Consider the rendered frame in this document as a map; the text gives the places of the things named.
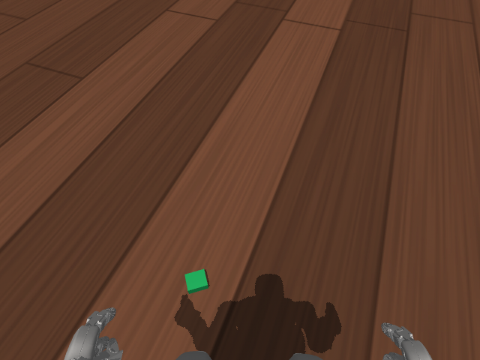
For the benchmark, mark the left robot hand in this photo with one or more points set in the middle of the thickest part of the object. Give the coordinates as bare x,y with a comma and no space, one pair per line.
86,344

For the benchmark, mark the right robot hand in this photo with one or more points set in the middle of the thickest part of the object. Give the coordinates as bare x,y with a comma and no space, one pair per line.
411,349

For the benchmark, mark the small box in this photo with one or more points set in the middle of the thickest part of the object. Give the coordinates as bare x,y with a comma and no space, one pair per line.
196,281

